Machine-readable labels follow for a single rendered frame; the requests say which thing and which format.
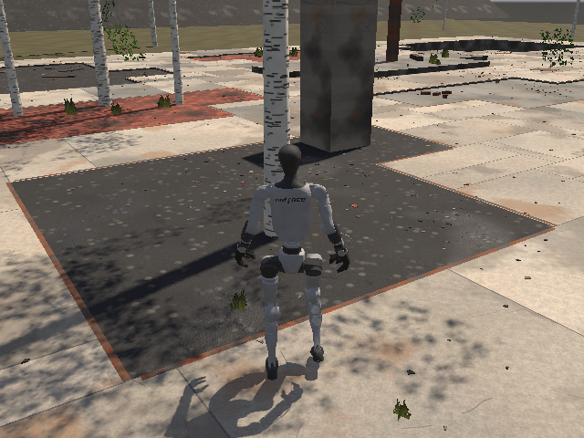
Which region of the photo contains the robot torso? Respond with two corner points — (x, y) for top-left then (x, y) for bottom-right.
(269, 180), (312, 274)

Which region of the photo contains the right robot forearm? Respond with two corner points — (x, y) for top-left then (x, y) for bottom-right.
(328, 220), (348, 256)

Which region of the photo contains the left robot hand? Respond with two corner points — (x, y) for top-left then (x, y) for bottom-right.
(235, 248), (256, 267)

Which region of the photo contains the robot left upper arm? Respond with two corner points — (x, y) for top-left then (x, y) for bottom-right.
(245, 184), (272, 235)

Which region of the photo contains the left robot thigh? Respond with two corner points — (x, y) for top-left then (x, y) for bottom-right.
(260, 255), (279, 323)

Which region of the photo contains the left robot forearm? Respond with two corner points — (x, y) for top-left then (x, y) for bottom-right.
(237, 220), (255, 253)

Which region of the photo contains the right robot hand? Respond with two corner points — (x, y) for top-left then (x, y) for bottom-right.
(329, 251), (350, 273)

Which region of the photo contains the robot right upper arm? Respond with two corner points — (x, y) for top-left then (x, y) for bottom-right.
(309, 183), (336, 235)

